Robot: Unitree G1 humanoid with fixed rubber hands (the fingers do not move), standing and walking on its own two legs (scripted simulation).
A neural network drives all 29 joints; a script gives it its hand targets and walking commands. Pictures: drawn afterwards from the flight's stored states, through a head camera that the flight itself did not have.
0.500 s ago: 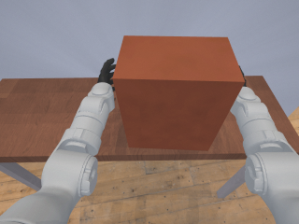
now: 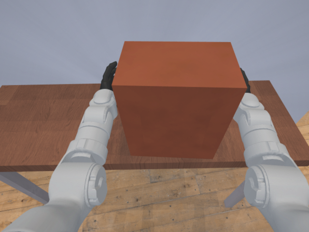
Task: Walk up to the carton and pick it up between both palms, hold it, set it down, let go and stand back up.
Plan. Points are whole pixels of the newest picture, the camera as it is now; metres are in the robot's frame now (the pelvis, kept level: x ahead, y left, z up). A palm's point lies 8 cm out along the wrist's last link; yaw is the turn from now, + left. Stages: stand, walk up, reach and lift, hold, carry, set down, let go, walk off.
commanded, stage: reach and lift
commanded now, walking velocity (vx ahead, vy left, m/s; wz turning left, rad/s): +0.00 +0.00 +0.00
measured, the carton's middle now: (173, 106) +0.43 -0.06 +0.08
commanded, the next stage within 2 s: none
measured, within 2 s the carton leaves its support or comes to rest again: leaves its support in 0.38 s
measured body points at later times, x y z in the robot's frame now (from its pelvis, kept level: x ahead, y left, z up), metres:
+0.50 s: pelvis +0.02 +0.00 +0.00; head +0.03 -0.01 +0.45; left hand +0.46 +0.14 +0.16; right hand +0.44 -0.21 +0.14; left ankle +0.00 +0.11 -0.75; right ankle +0.01 -0.09 -0.75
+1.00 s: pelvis +0.02 +0.00 +0.00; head +0.02 +0.00 +0.45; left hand +0.46 +0.13 +0.22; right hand +0.44 -0.22 +0.20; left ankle +0.00 +0.11 -0.75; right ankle +0.01 -0.09 -0.75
